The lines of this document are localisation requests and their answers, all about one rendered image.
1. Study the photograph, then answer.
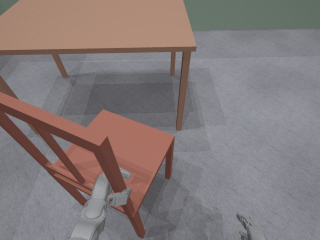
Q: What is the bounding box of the left robot forearm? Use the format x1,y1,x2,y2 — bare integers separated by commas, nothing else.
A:
65,198,107,240

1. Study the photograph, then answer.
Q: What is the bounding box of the robot right hand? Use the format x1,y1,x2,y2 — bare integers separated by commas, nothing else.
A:
231,212,266,240

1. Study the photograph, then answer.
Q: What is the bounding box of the robot left hand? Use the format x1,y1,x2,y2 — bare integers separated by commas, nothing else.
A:
90,167,132,207

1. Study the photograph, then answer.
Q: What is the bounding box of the table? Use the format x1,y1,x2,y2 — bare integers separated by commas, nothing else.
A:
0,0,197,135

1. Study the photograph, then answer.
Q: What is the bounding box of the chair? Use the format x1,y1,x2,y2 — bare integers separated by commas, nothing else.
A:
0,92,175,239

